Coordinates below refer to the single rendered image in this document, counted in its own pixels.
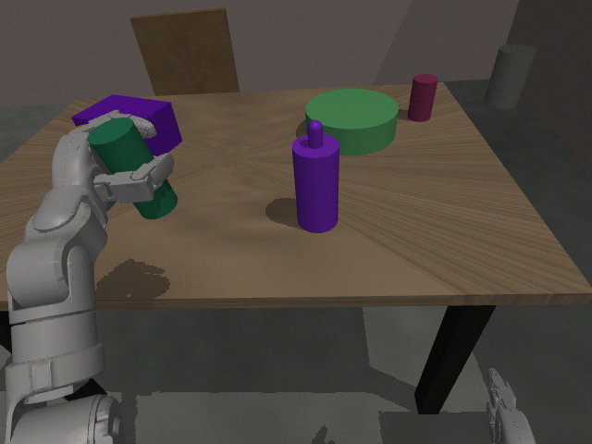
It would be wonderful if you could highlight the left robot arm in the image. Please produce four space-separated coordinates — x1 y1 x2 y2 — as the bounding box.
4 185 128 444

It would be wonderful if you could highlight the right robot hand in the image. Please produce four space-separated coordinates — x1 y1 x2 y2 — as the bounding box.
487 368 536 444

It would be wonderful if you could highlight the left robot hand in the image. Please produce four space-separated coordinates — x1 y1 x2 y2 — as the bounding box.
52 110 174 212

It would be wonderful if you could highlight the table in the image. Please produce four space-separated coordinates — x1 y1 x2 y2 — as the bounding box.
0 82 592 414

